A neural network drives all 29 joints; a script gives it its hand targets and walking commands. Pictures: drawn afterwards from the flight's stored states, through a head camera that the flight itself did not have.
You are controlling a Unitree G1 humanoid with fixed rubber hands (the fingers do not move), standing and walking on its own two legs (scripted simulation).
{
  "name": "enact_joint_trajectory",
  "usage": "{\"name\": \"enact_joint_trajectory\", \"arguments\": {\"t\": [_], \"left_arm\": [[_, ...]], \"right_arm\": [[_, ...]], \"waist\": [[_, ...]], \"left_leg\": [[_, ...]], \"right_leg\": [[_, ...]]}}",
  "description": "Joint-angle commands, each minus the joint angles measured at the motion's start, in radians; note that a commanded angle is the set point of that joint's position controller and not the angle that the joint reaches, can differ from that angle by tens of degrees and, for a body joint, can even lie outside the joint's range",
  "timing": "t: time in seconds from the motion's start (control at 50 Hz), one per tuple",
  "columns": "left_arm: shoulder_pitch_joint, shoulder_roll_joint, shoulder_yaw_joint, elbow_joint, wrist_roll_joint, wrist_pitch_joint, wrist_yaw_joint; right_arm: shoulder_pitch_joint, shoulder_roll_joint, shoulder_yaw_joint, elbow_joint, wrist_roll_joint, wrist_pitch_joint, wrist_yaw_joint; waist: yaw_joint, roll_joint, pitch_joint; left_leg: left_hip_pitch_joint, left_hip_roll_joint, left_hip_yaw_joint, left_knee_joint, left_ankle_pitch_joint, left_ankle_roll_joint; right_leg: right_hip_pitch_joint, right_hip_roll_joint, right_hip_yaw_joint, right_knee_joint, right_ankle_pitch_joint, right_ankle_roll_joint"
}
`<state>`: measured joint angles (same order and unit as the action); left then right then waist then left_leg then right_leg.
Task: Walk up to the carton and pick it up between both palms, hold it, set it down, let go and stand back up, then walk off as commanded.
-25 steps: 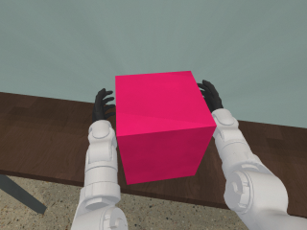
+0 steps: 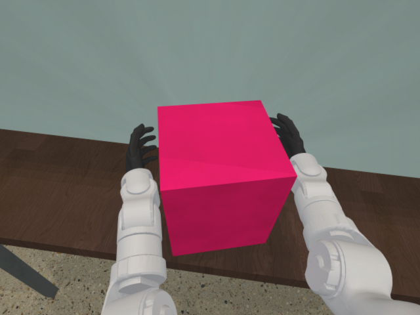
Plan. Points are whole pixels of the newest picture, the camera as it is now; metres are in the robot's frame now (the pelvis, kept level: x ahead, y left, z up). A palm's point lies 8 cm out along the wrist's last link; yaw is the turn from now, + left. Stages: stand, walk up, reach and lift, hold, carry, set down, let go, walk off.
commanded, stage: set down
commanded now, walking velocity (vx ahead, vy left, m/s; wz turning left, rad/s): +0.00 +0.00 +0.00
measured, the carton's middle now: (215, 180) +0.39 +0.05 +0.05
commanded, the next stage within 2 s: none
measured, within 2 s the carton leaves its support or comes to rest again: neither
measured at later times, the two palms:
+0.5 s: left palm (142, 173) +0.36 +0.19 +0.08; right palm (286, 163) +0.44 -0.10 +0.07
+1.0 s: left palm (138, 194) +0.32 +0.19 +0.06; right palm (326, 174) +0.42 -0.18 +0.08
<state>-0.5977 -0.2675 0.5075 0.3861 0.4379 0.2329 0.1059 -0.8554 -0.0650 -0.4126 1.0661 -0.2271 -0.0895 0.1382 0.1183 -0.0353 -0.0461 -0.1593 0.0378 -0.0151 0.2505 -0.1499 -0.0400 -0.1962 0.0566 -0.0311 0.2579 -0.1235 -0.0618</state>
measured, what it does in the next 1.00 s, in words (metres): stands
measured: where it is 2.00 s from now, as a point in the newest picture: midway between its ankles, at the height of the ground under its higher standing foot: outside the picture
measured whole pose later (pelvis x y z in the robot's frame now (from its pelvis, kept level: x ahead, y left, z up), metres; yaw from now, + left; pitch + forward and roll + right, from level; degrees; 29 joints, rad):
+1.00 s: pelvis -0.03 -0.02 -0.01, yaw +0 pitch +9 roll +0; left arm -0.55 0.00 0.18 0.63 0.02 0.06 0.21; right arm -0.86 -0.40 0.21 1.22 0.38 -0.14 0.12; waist 0.16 -0.01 -0.08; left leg -0.38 0.07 -0.02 0.39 -0.16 -0.06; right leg -0.40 0.09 -0.04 0.36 -0.11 -0.09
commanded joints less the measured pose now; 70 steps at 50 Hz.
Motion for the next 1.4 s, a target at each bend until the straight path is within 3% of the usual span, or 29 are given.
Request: {"name": "enact_joint_trajectory", "arguments": {"t": [0.0,0.12,0.2,0.28,0.36,0.44,0.54,0.7,0.74,0.84,1.0,1.12,1.28,1.38], "left_arm": [[-0.276,-0.33,-0.254,0.053,-0.004,-0.014,-0.067],[-0.265,-0.28,-0.22,0.05,0.01,-0.02,-0.06],[-0.25,-0.139,-0.191,0.044,-0.015,-0.032,-0.021],[-0.276,0.093,-0.231,0.053,-0.128,-0.053,0.082],[-0.403,0.102,-0.343,0.093,-0.268,-0.083,0.155],[-0.414,0.145,-0.363,0.181,-0.345,-0.127,0.18],[-0.432,0.225,-0.335,0.211,-0.39,-0.156,0.173],[-0.344,0.265,-0.307,0.174,-0.376,-0.15,0.134],[-0.328,0.275,-0.305,0.172,-0.381,-0.164,0.124],[-0.262,0.305,-0.329,0.121,-0.399,-0.202,0.108],[-0.205,0.351,-0.358,0.011,-0.459,-0.201,0.111],[-0.213,0.351,-0.383,-0.009,-0.499,-0.146,0.119],[-0.08,0.316,-0.379,-0.109,-0.448,-0.046,0.122],[0.083,0.293,-0.381,-0.25,-0.416,-0.012,0.115]], "right_arm": [[-0.295,0.379,0.154,-0.008,-0.029,-0.025,0.089],[-0.283,0.323,0.128,-0.004,-0.031,-0.021,0.085],[-0.286,0.152,0.133,-0.013,0.008,-0.025,0.057],[-0.312,-0.179,0.199,0.025,0.157,-0.026,-0.019],[-0.464,-0.246,0.334,0.051,0.332,-0.035,-0.065],[-0.533,-0.316,0.392,0.021,0.421,-0.066,-0.088],[-0.551,-0.388,0.418,0.027,0.452,-0.054,-0.094],[-0.455,-0.428,0.497,0.182,0.518,-0.025,-0.062],[-0.45,-0.419,0.53,0.165,0.549,-0.038,-0.049],[-0.378,-0.425,0.594,0.074,0.603,-0.085,-0.022],[-0.287,-0.467,0.579,-0.097,0.616,-0.09,0.001],[-0.267,-0.486,0.518,-0.191,0.574,-0.05,0.02],[-0.111,-0.508,0.473,-0.192,0.546,-0.011,0.041],[0.042,-0.525,0.481,-0.256,0.572,-0.018,0.058]], "waist": [[0.004,-0.02,-0.272],[0.01,-0.016,-0.267],[0.021,-0.014,-0.303],[0.03,0.023,-0.309],[0.05,0.027,-0.434],[0.073,0.004,-0.637],[0.085,-0.06,-0.737],[0.069,-0.073,-0.556],[0.08,-0.067,-0.538],[0.071,-0.042,-0.521],[0.042,-0.066,-0.507],[0.017,-0.086,-0.48],[-0.008,-0.043,-0.407],[-0.017,-0.038,-0.347]], "left_leg": [[0.037,-0.031,0.115,0.028,0.351,0.033],[0.035,-0.032,0.119,0.032,0.37,0.035],[0.037,-0.031,0.122,0.042,0.391,0.03],[0.011,-0.031,0.118,0.063,0.379,0.004],[-0.044,-0.031,0.101,0.113,0.342,-0.021],[-0.089,-0.028,0.087,0.168,0.362,-0.033],[-0.164,-0.023,0.089,0.172,0.34,-0.023],[-0.243,-0.029,0.091,0.13,0.31,-0.021],[-0.291,-0.037,0.093,0.123,0.29,-0.012],[-0.36,-0.044,0.073,0.111,0.217,0.012],[-0.334,-0.04,0.052,0.114,0.159,0.033],[-0.32,-0.039,0.045,0.108,0.083,0.043],[-0.229,-0.036,0.029,0.075,0.104,0.029],[-0.148,-0.039,0.02,0.061,0.189,0.023]], "right_leg": [[0.165,-0.033,-0.041,0.002,0.156,0.052],[0.161,-0.032,-0.035,0.002,0.16,0.053],[0.17,-0.029,-0.029,0.009,0.183,0.052],[0.106,-0.006,-0.025,0.009,0.174,0.033],[0.057,0.019,-0.004,0.024,0.179,0.004],[0.063,0.027,0.011,0.065,0.226,-0.003],[0.105,0.027,0.023,0.101,0.246,0.007],[0.208,0.023,0.044,0.117,0.302,0.016],[0.246,0.01,0.058,0.128,0.317,0.024],[0.322,-0.025,0.093,0.156,0.349,0.051],[0.257,-0.033,0.104,0.125,0.117,0.056],[0.186,-0.035,0.102,0.1,-0.072,0.042],[0.222,-0.038,0.095,0.082,0.003,0.034],[0.281,-0.033,0.079,0.076,0.158,0.032]]}}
